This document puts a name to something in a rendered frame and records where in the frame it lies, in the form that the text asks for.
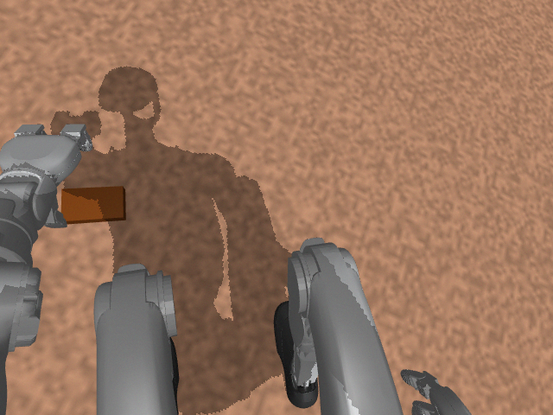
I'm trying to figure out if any left robot hand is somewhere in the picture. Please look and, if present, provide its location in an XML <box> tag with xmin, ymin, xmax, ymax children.
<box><xmin>0</xmin><ymin>124</ymin><xmax>92</xmax><ymax>228</ymax></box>

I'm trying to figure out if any right robot foot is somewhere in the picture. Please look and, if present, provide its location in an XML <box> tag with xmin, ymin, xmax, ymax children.
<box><xmin>274</xmin><ymin>301</ymin><xmax>318</xmax><ymax>408</ymax></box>

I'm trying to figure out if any right robot hand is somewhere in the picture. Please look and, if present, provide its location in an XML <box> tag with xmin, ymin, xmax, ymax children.
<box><xmin>400</xmin><ymin>369</ymin><xmax>472</xmax><ymax>415</ymax></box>

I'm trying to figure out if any small box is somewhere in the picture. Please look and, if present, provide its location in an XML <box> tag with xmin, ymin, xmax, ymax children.
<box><xmin>61</xmin><ymin>186</ymin><xmax>126</xmax><ymax>224</ymax></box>

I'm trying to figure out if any left robot arm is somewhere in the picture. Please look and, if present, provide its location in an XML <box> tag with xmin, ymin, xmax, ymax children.
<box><xmin>0</xmin><ymin>167</ymin><xmax>57</xmax><ymax>415</ymax></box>

